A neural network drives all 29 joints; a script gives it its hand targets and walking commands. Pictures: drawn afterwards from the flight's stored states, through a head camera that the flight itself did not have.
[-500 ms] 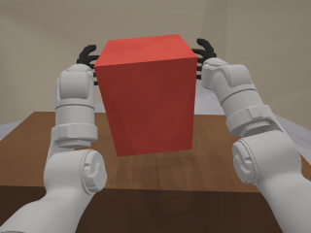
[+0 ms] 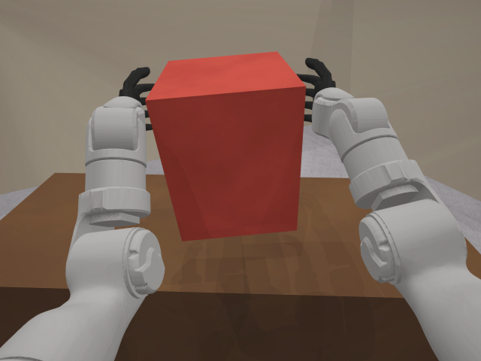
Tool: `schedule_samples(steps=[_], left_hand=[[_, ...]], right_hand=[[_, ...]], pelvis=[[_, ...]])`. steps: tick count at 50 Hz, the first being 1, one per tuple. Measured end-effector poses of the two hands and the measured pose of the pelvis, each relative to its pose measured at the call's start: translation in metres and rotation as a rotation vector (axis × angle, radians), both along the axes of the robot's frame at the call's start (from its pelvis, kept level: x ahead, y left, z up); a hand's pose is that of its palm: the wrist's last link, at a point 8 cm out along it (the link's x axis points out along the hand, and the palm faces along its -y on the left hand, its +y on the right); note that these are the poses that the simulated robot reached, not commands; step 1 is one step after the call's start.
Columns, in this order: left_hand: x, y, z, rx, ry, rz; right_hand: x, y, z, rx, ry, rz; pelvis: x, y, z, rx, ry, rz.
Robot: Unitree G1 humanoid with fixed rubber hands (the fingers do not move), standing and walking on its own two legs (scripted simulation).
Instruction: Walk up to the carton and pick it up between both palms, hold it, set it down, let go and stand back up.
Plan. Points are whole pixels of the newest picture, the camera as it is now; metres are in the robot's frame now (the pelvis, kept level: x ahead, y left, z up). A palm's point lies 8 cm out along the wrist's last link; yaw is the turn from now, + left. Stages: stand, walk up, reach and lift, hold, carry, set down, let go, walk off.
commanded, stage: hold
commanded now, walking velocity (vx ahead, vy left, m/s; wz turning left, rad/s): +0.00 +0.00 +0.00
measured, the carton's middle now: (231, 143) +0.41 +0.00 +0.26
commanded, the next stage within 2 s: none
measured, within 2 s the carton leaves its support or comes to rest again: neither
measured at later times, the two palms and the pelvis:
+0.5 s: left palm (133, 116) +0.37 +0.15 +0.33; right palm (322, 107) +0.36 -0.14 +0.33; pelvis +0.00 +0.00 +0.00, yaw +0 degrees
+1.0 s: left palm (131, 113) +0.37 +0.15 +0.33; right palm (322, 104) +0.36 -0.14 +0.34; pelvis +0.00 +0.00 +0.00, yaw +0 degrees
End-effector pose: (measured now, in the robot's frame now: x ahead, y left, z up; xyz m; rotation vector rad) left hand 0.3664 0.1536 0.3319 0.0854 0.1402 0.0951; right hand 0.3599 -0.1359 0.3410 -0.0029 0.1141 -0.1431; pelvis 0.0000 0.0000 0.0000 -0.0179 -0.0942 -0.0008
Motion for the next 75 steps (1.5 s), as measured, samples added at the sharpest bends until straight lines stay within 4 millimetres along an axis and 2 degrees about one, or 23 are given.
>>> schedule_samples(steps=[26, 48, 75], left_hand=[[0.0022, -0.0009, -0.0058, -0.006, 0.008, 0.005], [-0.0008, -0.0001, -0.0002, 0.002, -0.002, 0.005], [0.0003, -0.0006, -0.0048, 0.001, -0.001, 0.007]], right_hand=[[0.0033, -0.0009, -0.0065, -0.009, 0.01, 0.004], [0.0008, 0.0, 0.0, -0.005, 0.001, 0.004], [0.0019, -0.0005, -0.0074, -0.002, 0.004, 0.004]], pelvis=[[0.0014, 0.0003, 0.0001, 0.001, 0.0, -0.005], [0.0015, 0.0011, -0.0001, 0.0, -0.005, -0.007], [0.002, 0.0009, -0.0001, -0.001, -0.007, -0.004]])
